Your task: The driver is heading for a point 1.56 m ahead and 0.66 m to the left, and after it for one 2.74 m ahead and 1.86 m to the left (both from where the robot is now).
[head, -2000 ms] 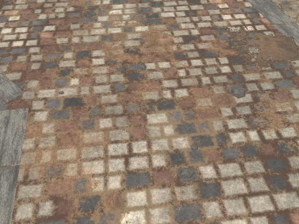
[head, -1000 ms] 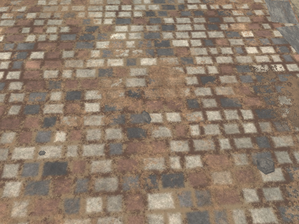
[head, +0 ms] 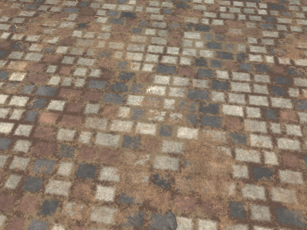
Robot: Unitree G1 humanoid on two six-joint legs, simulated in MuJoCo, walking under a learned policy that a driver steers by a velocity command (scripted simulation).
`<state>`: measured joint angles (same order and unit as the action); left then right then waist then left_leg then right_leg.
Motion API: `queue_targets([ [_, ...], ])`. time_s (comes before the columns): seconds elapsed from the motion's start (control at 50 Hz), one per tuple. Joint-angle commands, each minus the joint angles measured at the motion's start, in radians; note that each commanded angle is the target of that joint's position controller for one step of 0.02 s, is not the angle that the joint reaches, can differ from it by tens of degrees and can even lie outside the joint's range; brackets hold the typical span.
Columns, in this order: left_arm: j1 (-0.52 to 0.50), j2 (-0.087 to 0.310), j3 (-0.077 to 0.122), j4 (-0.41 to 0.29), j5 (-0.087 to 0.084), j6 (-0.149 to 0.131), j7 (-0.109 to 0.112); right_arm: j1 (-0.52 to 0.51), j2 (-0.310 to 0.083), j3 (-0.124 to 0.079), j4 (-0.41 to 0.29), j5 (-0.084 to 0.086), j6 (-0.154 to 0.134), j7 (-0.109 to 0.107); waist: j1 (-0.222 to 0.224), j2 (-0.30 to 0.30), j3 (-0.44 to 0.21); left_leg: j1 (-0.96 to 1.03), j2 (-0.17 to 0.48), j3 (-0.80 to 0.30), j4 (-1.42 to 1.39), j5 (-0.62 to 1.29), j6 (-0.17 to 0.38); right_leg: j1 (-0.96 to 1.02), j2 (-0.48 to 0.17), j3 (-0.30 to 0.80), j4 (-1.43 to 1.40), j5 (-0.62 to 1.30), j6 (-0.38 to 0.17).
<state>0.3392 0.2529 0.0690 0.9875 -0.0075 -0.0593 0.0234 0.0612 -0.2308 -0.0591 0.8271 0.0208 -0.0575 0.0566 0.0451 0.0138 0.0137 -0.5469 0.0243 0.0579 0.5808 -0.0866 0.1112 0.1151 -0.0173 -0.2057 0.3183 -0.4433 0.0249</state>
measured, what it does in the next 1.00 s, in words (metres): walks ahead, turning left: left foot, then right foot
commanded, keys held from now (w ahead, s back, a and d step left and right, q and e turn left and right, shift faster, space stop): w+q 1.00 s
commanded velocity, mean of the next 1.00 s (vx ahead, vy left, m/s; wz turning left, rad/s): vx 0.50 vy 0.00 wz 0.57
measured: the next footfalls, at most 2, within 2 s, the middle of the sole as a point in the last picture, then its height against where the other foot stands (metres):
left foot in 0.02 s outside the picture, level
right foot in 0.50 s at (176, 224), level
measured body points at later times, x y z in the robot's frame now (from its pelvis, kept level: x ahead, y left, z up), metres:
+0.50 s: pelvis +0.30 +0.02 +0.01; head +0.32 +0.03 +0.46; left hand +0.47 +0.31 -0.06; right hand +0.39 -0.26 -0.11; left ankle +0.14 +0.09 -0.72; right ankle +0.46 -0.06 -0.72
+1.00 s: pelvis +0.53 +0.13 +0.01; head +0.55 +0.16 +0.45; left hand +0.37 +0.38 -0.12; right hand +0.85 +0.07 -0.07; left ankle +0.58 +0.30 -0.71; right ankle +0.46 -0.07 -0.72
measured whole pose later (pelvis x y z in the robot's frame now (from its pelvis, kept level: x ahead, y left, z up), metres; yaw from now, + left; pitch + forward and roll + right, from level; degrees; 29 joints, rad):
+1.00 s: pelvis +0.53 +0.13 +0.01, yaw +35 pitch +2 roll -2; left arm 0.32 0.31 0.08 0.87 -0.02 -0.06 0.00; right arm 0.07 -0.27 -0.06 0.61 0.02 -0.02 0.05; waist 0.09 0.02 0.04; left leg -0.59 0.06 0.04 0.64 -0.12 0.08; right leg 0.09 -0.04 -0.25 0.30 -0.40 0.05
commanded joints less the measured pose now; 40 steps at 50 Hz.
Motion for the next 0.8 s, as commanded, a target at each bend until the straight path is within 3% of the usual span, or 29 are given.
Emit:
queue_targets([
  [0.02,-0.036,0.172,0.026,-0.088,0.008,0.000,0.016,0.343,-0.262,-0.100,0.007,0.001,-0.002,-0.019,-0.212,0.023,-0.214,0.587,0.046,-0.175,-0.055,-0.028,0.120,-0.315,-0.173,0.000,0.657,0.871,-0.057],
  [0.04,0.062,0.010,-0.026,-0.128,0.035,-0.034,-0.010,0.349,-0.340,-0.108,0.006,0.009,-0.007,-0.023,-0.098,0.259,-0.316,0.923,0.290,-0.743,-0.163,-0.175,0.314,-0.764,0.054,0.105,0.996,-0.073,0.002],
  [0.06,-0.040,0.096,-0.010,-0.139,-0.008,-0.080,-0.026,0.388,-0.257,-0.083,-0.003,0.000,-0.011,-0.025,-0.163,0.161,-0.378,0.973,0.307,-0.862,-0.274,-0.233,0.305,-0.884,0.046,0.298,1.096,-0.125,-0.025],
  [0.08,-0.130,0.135,0.001,-0.169,-0.039,-0.103,-0.033,0.343,-0.206,-0.071,-0.006,-0.007,-0.017,-0.030,-0.170,0.126,-0.244,0.884,0.273,-0.707,-0.278,-0.155,0.251,-0.962,-0.007,0.300,1.081,-0.038,-0.052],
  [0.1,-0.160,0.132,0.000,-0.174,-0.029,-0.112,-0.028,0.268,-0.177,-0.061,-0.028,-0.005,-0.022,-0.030,-0.131,0.024,-0.173,0.735,0.232,-0.586,-0.282,-0.064,0.216,-0.922,-0.054,0.294,0.999,0.050,-0.062],
  [0.12,-0.171,0.138,0.010,-0.170,-0.004,-0.108,-0.020,0.196,-0.146,-0.051,-0.049,-0.007,-0.022,-0.030,-0.090,-0.019,-0.113,0.578,0.199,-0.498,-0.301,0.037,0.196,-0.849,-0.082,0.287,0.910,0.093,-0.054],
  [0.14,-0.156,0.142,0.018,-0.173,0.005,-0.093,-0.017,0.161,-0.126,-0.042,-0.066,-0.017,-0.022,-0.032,-0.052,-0.010,-0.096,0.481,0.177,-0.456,-0.327,0.096,0.192,-0.773,-0.101,0.294,0.864,0.117,-0.047],
  [0.2,-0.156,0.108,0.019,-0.193,0.019,-0.058,-0.010,0.169,-0.163,-0.049,-0.076,-0.009,-0.025,-0.047,-0.023,0.008,-0.054,0.351,0.145,-0.383,-0.373,0.177,0.196,-0.728,-0.100,0.270,0.716,0.164,-0.004],
  [0.24,-0.234,0.095,0.015,-0.224,0.024,-0.051,-0.006,0.205,-0.192,-0.057,-0.072,-0.006,-0.025,-0.061,-0.043,0.017,-0.025,0.317,0.118,-0.342,-0.384,0.195,0.179,-0.744,-0.080,0.255,0.575,0.285,0.021],
  [0.32,-0.374,0.065,0.003,-0.270,0.015,-0.058,-0.019,0.263,-0.189,-0.057,-0.063,0.001,-0.013,-0.072,-0.099,0.059,-0.007,0.281,0.055,-0.298,-0.359,0.095,0.112,-0.658,-0.014,0.242,0.286,0.531,0.021],
  [0.42,-0.443,0.111,0.010,-0.316,0.001,-0.076,-0.038,0.317,-0.182,-0.056,-0.047,0.008,0.001,-0.078,-0.116,0.079,-0.008,0.414,0.106,-0.424,-0.253,0.031,0.090,-0.628,0.014,0.280,0.153,0.485,-0.001],
  [0.46,-0.396,0.135,0.018,-0.311,-0.002,-0.088,-0.042,0.304,-0.188,-0.059,-0.057,0.003,0.008,-0.083,-0.084,0.109,-0.020,0.452,0.120,-0.473,-0.188,0.081,0.078,-0.565,0.019,0.277,0.129,0.397,-0.026],
  [0.48,-0.313,0.153,0.029,-0.290,0.002,-0.093,-0.039,0.284,-0.177,-0.055,-0.068,0.001,0.011,-0.083,-0.038,0.116,-0.055,0.443,0.090,-0.467,-0.121,0.145,0.059,-0.449,0.026,0.258,0.090,0.401,-0.050],
  [0.5,-0.185,0.190,0.043,-0.269,0.018,-0.098,-0.034,0.261,-0.139,-0.041,-0.088,-0.005,0.008,-0.078,0.024,0.092,-0.159,0.373,0.038,-0.422,0.049,0.166,0.028,-0.227,-0.048,0.309,0.117,0.411,-0.098],
  [0.52,-0.019,0.251,0.059,-0.254,0.028,-0.093,-0.024,0.277,-0.093,-0.026,-0.116,-0.016,0.004,-0.078,0.071,-0.044,-0.306,0.168,-0.058,-0.307,0.348,-0.035,-0.025,0.081,-0.231,0.524,0.128,0.352,-0.171],
  [0.54,0.025,0.289,0.068,-0.221,0.024,-0.078,-0.034,0.424,-0.067,-0.011,-0.136,0.013,-0.007,-0.075,-0.003,-0.395,-0.389,-0.144,-0.130,-0.238,0.608,-0.533,-0.067,0.294,-0.419,0.964,0.034,0.171,-0.305],
  [0.56,-0.018,0.180,0.043,-0.249,0.004,-0.071,-0.034,0.404,-0.172,-0.030,-0.105,0.024,-0.004,-0.076,0.016,-0.250,-0.287,-0.241,-0.042,-0.266,0.721,-0.480,-0.078,0.222,-0.403,0.949,0.007,-0.006,-0.275],
  [0.58,-0.064,0.127,0.029,-0.261,0.002,-0.062,-0.029,0.297,-0.211,-0.041,-0.119,0.015,0.002,-0.074,0.039,-0.138,-0.156,-0.254,-0.008,-0.231,0.731,-0.384,-0.084,0.078,-0.355,0.767,-0.010,0.026,-0.227],
  [0.6,-0.114,0.124,0.024,-0.263,0.014,-0.055,-0.030,0.246,-0.195,-0.042,-0.131,0.005,0.005,-0.075,0.016,-0.068,-0.088,-0.214,0.025,-0.203,0.703,-0.312,-0.087,-0.056,-0.312,0.656,-0.039,0.131,-0.205],
  [0.62,-0.139,0.108,0.018,-0.257,0.019,-0.052,-0.030,0.221,-0.180,-0.044,-0.143,-0.002,0.007,-0.072,-0.004,-0.071,-0.039,-0.192,0.053,-0.201,0.660,-0.271,-0.087,-0.144,-0.282,0.579,-0.064,0.223,-0.203],
  [0.64,-0.151,0.099,0.013,-0.251,0.024,-0.054,-0.030,0.230,-0.160,-0.045,-0.146,0.004,0.012,-0.066,-0.025,-0.093,-0.024,-0.149,0.076,-0.195,0.633,-0.248,-0.083,-0.203,-0.253,0.503,-0.092,0.274,-0.194],
  [0.68,-0.149,0.106,0.018,-0.236,0.016,-0.063,-0.033,0.228,-0.119,-0.038,-0.161,0.011,0.024,-0.060,-0.034,-0.115,-0.016,-0.139,0.094,-0.168,0.590,-0.223,-0.089,-0.240,-0.240,0.411,-0.137,0.346,-0.209],
  [0.74,-0.134,0.145,0.033,-0.216,0.013,-0.068,-0.030,0.177,-0.106,-0.032,-0.195,0.003,0.030,-0.058,-0.033,-0.086,-0.007,-0.191,0.107,-0.165,0.487,-0.125,-0.106,-0.221,-0.253,0.314,-0.166,0.466,-0.228],
  [0.8,-0.129,0.165,0.038,-0.207,0.012,-0.058,-0.026,0.119,-0.099,-0.026,-0.212,0.006,0.023,-0.043,-0.016,-0.077,0.000,-0.174,0.101,-0.135,0.326,0.031,-0.106,-0.194,-0.228,0.197,-0.170,0.532,-0.205],
])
